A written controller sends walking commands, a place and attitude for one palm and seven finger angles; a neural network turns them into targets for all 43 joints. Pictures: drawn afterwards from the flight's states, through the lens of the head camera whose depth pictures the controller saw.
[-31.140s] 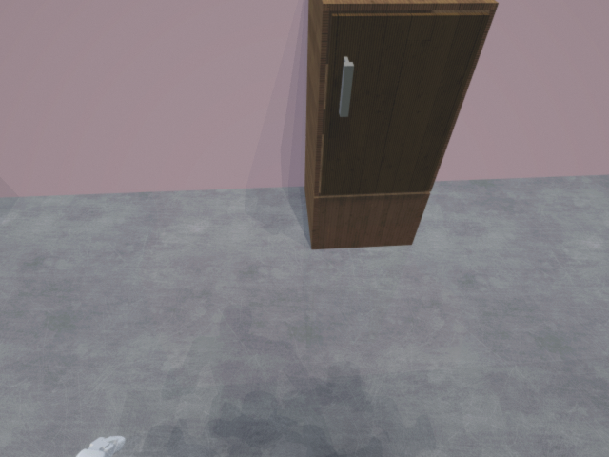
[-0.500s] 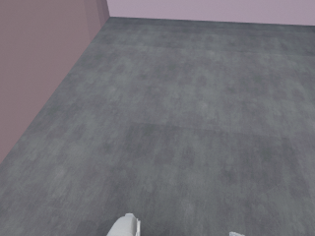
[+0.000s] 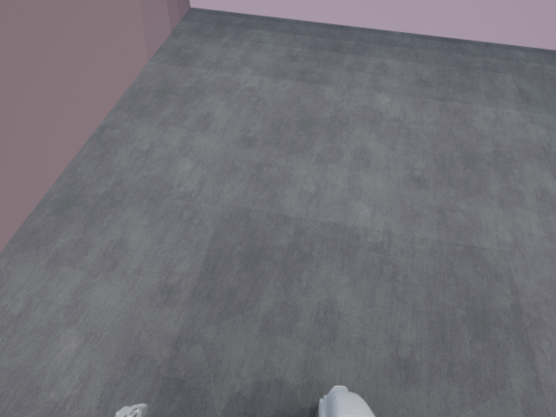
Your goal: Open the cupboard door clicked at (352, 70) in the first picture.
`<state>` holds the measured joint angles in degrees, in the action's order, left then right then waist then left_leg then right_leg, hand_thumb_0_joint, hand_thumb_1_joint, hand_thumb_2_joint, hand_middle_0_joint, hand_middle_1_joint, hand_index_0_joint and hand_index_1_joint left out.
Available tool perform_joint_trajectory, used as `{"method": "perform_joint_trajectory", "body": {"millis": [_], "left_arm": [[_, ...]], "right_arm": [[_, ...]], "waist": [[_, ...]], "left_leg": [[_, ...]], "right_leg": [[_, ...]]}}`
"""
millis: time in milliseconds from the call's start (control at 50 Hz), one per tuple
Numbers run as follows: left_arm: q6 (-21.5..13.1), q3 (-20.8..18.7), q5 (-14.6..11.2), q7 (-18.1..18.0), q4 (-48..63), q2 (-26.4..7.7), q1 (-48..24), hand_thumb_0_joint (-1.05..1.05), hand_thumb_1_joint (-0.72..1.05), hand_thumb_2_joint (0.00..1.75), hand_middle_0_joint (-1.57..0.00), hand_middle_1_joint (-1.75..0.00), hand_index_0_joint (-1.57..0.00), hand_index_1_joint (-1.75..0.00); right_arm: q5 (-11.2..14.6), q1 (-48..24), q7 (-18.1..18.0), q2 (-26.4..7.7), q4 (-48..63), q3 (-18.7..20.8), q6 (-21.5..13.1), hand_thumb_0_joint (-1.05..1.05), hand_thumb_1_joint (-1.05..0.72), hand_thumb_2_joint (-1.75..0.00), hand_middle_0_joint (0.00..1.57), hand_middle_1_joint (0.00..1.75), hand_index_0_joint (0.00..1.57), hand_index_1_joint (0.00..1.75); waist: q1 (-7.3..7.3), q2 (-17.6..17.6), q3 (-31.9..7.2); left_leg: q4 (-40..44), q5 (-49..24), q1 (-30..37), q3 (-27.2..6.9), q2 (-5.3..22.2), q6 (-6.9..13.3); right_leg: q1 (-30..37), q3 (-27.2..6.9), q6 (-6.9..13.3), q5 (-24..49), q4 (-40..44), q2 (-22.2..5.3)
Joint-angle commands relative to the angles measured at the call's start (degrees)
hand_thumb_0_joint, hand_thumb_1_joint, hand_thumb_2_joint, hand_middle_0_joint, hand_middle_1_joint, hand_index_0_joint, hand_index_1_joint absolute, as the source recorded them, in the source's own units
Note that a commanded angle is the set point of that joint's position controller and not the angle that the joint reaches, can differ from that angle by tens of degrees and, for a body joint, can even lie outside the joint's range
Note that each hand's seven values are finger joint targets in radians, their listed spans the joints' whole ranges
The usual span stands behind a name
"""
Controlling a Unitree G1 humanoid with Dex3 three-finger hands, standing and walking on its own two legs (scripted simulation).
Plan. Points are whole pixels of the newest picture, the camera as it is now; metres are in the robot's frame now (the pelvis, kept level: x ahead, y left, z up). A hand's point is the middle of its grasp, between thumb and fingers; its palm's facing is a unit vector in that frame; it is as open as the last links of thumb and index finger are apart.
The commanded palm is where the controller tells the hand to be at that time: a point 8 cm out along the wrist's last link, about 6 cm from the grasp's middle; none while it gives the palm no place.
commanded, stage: turn to face it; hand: left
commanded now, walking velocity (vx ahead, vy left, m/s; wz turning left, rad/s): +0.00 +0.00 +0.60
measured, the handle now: out of the picture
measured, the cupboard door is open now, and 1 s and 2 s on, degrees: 45 45 45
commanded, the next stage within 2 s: none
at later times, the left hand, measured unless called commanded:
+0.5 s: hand out of the picture +0.10 +0.21 -0.20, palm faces +0.35 -0.92 -0.20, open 7.3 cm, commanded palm none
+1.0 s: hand out of the picture +0.10 +0.16 -0.15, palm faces +0.55 -0.78 -0.30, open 7.4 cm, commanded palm none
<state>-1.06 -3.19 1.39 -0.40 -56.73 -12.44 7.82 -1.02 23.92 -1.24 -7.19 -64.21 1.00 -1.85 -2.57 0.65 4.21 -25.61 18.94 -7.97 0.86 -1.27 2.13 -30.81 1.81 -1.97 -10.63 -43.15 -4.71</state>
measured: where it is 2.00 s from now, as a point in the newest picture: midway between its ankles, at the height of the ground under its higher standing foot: outside the picture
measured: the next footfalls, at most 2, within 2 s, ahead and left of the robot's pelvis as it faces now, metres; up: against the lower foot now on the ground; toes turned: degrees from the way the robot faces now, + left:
right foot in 0.06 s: +0.14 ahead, -0.14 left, +0.00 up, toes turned -3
left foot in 0.46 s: +0.12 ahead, +0.11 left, +0.00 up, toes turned +26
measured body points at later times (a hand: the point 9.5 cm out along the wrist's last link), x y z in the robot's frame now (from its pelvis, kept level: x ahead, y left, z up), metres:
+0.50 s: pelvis +0.09 -0.01 -0.02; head +0.12 +0.04 +0.42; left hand +0.08 +0.26 -0.19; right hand +0.31 -0.23 -0.12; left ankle +0.09 +0.09 -0.74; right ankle +0.10 -0.15 -0.71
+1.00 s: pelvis +0.14 -0.06 +0.00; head +0.21 -0.05 +0.44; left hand +0.07 +0.20 -0.13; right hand +0.34 -0.24 -0.17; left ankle +0.05 +0.05 -0.66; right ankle +0.18 -0.15 -0.74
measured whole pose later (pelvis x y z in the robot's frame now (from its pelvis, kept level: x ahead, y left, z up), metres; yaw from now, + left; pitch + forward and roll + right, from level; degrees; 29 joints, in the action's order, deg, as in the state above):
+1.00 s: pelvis +0.14 -0.06 +0.00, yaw +37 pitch +2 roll +2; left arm 0.8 -1.3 1.2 -1.4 -50.1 -10.9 10.0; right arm -1.1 9.9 1.1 -14.8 -54.0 5.0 4.8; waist -1.7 -2.3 5.8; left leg -62.9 25.6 -30.6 -2.1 -2.0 -2.7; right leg -14.7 5.0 1.3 -18.7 -31.7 -3.3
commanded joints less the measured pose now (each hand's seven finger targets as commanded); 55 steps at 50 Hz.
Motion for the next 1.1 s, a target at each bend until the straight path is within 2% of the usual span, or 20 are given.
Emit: {"method": "perform_joint_trajectory", "body": {"millis": [0,20,60,120,200,340,380,400,420,440,460,560,720,820,840,860,880,900,960,1080], "left_arm": [[-1.1,-0.6,-0.7,0.4,3.5,-2.8,4.1,0.0,0.9,0.9,-0.2,-0.3,-0.2,-0.3],[-1.6,-1.3,-0.7,0.1,2.8,-5.3,8.2,0.0,0.9,0.9,-0.2,-0.3,-0.2,-0.3],[-1.9,-3.0,-0.5,-1.0,1.1,-13.6,17.7,0.0,0.9,0.9,-0.2,-0.3,-0.2,-0.3],[-0.7,-1.6,-0.5,-2.1,4.1,-8.1,8.4,0.0,0.9,0.9,-0.2,-0.3,-0.2,-0.3],[-0.4,-1.4,-0.1,-1.9,6.8,-6.5,2.1,0.0,0.9,0.9,-0.2,-0.3,-0.2,-0.3],[0.0,-2.8,0.7,-1.2,7.1,-8.3,3.4,0.0,0.9,0.9,-0.2,-0.3,-0.2,-0.3],[0.4,-3.0,0.2,-0.7,8.0,-9.5,2.9,0.0,0.9,0.9,-0.2,-0.3,-0.2,-0.3],[0.7,-2.9,-0.1,-0.6,8.4,-9.2,2.7,0.0,0.9,0.9,-0.2,-0.3,-0.2,-0.3],[1.2,-2.4,-0.6,-0.2,10.2,-6.2,2.6,0.0,0.9,0.9,-0.2,-0.3,-0.2,-0.3],[1.5,-1.1,-0.4,-0.3,13.1,-4.4,-1.6,0.0,0.9,0.9,-0.2,-0.3,-0.2,-0.3],[1.9,-1.3,-0.1,-0.4,14.0,-6.2,-2.8,0.0,0.9,0.9,-0.2,-0.3,-0.2,-0.3],[2.6,-2.1,0.2,0.4,9.0,-6.9,2.3,0.0,0.9,0.9,-0.2,-0.3,-0.2,-0.3],[2.5,-1.2,-0.6,-0.2,10.7,-6.5,-0.3,0.0,0.9,0.9,-0.2,-0.3,-0.2,-0.3],[1.6,-1.6,-1.2,-0.6,9.1,-7.2,7.0,0.0,0.9,0.9,-0.2,-0.3,-0.2,-0.3],[1.0,-2.2,-0.7,-1.0,8.6,-10.2,10.1,0.0,0.9,0.9,-0.2,-0.3,-0.2,-0.3],[0.5,-3.4,0.3,-1.6,8.7,-15.9,10.9,0.0,0.9,0.9,-0.2,-0.3,-0.2,-0.3],[0.8,-2.8,0.1,-1.7,9.4,-16.5,8.8,0.0,0.9,0.9,-0.2,-0.3,-0.2,-0.3],[0.9,-2.0,-0.1,-1.7,10.2,-13.8,5.5,0.0,0.9,0.9,-0.2,-0.3,-0.2,-0.3],[0.4,-0.8,-0.7,-1.7,11.0,-8.1,1.5,0.0,0.9,0.9,-0.2,-0.3,-0.2,-0.3],[-0.1,-1.7,-0.3,-1.9,8.4,-9.3,10.5,0.0,0.9,0.9,-0.2,-0.3,-0.2,-0.3]], "right_arm": [[0.4,-0.8,-0.7,-10.7,4.2,2.6,-0.3,0.0,-0.9,-0.9,0.2,0.3,0.2,0.3],[0.8,-1.4,-0.5,-10.4,4.8,2.7,-0.3,0.0,-0.9,-0.9,0.2,0.3,0.2,0.3],[1.6,2.0,-0.6,-7.6,6.4,2.9,0.0,0.0,-0.9,-0.9,0.2,0.3,0.2,0.3],[0.9,-4.4,0.1,-6.7,7.6,2.7,2.0,0.0,-0.9,-0.9,0.2,0.3,0.2,0.3],[0.3,-6.0,1.7,-4.9,8.8,2.5,4.0,0.0,-0.9,-0.9,0.2,0.3,0.2,0.3],[0.2,-13.4,2.7,-6.7,14.1,3.0,3.8,0.0,-0.9,-0.9,0.2,0.3,0.2,0.3],[0.0,-12.0,2.7,-9.2,14.7,3.5,3.6,0.0,-0.9,-0.9,0.2,0.3,0.2,0.3],[-0.2,-8.5,2.8,-11.5,14.2,4.2,3.2,0.0,-0.9,-0.9,0.2,0.3,0.2,0.3],[-0.6,-4.9,2.4,-18.6,14.1,5.9,2.6,0.0,-0.9,-0.9,0.2,0.3,0.2,0.3],[-0.3,-1.7,1.8,-22.8,14.0,6.7,2.7,0.0,-0.9,-0.9,0.2,0.3,0.2,0.3],[-0.4,-2.4,1.3,-23.2,13.8,6.4,2.8,0.0,-0.9,-0.9,0.2,0.3,0.2,0.3],[-0.1,-14.2,0.3,-18.1,17.3,4.7,1.8,0.0,-0.9,-0.9,0.2,0.3,0.2,0.3],[-0.4,-11.5,0.8,-18.9,15.7,5.5,2.5,0.0,-0.9,-0.9,0.2,0.3,0.2,0.3],[0.1,-15.9,0.8,-18.0,16.5,5.9,3.4,0.0,-0.9,-0.9,0.2,0.3,0.2,0.3],[0.7,-16.8,1.1,-15.9,17.2,5.6,3.5,0.0,-0.9,-0.9,0.2,0.3,0.2,0.3],[1.0,-16.1,1.4,-11.2,18.2,5.0,3.5,0.0,-0.9,-0.9,0.2,0.3,0.2,0.3],[0.4,-17.1,1.7,-13.4,18.3,5.4,3.7,0.0,-0.9,-0.9,0.2,0.3,0.2,0.3],[0.1,-15.9,2.1,-13.4,17.8,5.3,4.1,0.0,-0.9,-0.9,0.2,0.3,0.2,0.3],[0.1,-14.4,2.7,-11.9,14.3,5.1,5.1,0.0,-0.9,-0.9,0.2,0.3,0.2,0.3],[0.4,-20.4,2.8,-9.7,15.0,3.7,5.0,0.0,-0.9,-0.9,0.2,0.3,0.2,0.3]], "waist": [[3.56,-8.0,-3.9],[5.72,-3.7,-7.4],[8.08,15.9,-20.7],[5.04,11.4,-11.4],[1.38,8.6,-6.7],[2.58,10.0,-4.7],[1.09,6.7,-6.1],[-1.17,0.8,-8.9],[-3.2,-16.1,-11.5],[-4.8,-22.2,-12.1],[-4.04,-14.4,-12.3],[2.27,-10.4,-8.4],[0.7,-8.1,-8.2],[4.12,-9.0,-9.1],[5.84,-2.0,-9.8],[6.16,16.7,-9.1],[5.75,17.4,-7.4],[3.65,11.5,-5.0],[0.85,12.2,-4.0],[4.84,8.6,-7.2]], "left_leg": [[-3.0,-39.0,-6.8,-8.9,10.7,3.4],[-8.6,-31.1,-12.3,-7.9,8.8,1.2],[-40.1,21.2,-24.0,1.4,-0.6,-4.4],[-49.3,14.6,-27.1,-1.7,6.1,-5.0],[-39.3,6.9,-21.3,2.0,6.6,-5.7],[-19.8,4.1,-16.3,6.1,5.0,-5.0],[-11.0,-2.2,-9.6,7.3,3.6,-4.5],[-4.4,-9.3,-1.4,5.6,4.0,-3.9],[1.6,-24.0,6.8,-14.2,17.6,2.6],[4.5,-40.4,7.3,-26.9,26.9,9.5],[4.2,-35.7,6.1,-25.0,28.8,12.3],[5.3,-24.8,-2.3,-12.4,14.7,5.2],[5.0,-21.9,-1.3,-17.6,14.6,7.4],[-0.5,-20.3,-11.0,-19.2,10.5,4.4],[-5.6,-11.2,-18.0,-16.6,6.6,1.3],[-20.3,9.0,-28.4,-4.7,-2.8,-4.1],[-34.9,17.4,-27.6,-4.0,-1.5,-4.3],[-41.8,13.3,-26.8,-5.7,0.3,-4.0],[-46.2,4.4,-27.7,-2.7,2.7,-6.2],[-31.6,5.8,-26.3,1.8,2.7,-7.2]], "right_leg": [[17.5,3.1,-0.2,4.7,11.1,3.2],[28.8,0.1,0.6,17.0,14.3,-0.3],[45.4,-19.5,12.9,51.9,16.3,-27.9],[30.5,-10.1,12.5,36.0,19.3,-21.6],[19.2,3.4,8.2,25.1,21.9,-16.6],[19.6,7.2,7.4,19.3,18.0,-17.4],[18.0,9.8,5.3,15.7,12.5,-16.7],[14.4,11.1,3.1,11.4,5.1,-15.3],[1.8,12.3,-1.4,-13.0,-9.1,-7.6],[-6.0,5.8,-3.3,-30.2,-20.9,-2.0],[-6.9,-0.1,-2.4,-27.2,-26.1,-2.8],[-4.1,-2.1,-3.8,-9.8,-27.1,-1.3],[2.3,-1.5,-3.7,-14.0,-8.4,1.4],[20.5,0.2,-2.0,-5.6,13.5,4.4],[28.9,-4.7,-0.9,-2.8,22.9,-0.6],[33.1,-22.0,5.1,-1.4,29.3,-17.9],[24.7,-24.5,9.9,4.5,29.0,-24.9],[20.2,-18.5,10.9,3.4,27.9,-21.5],[23.0,-4.5,7.0,20.8,23.0,-12.6],[35.5,0.4,7.4,37.9,18.7,-14.1]]}}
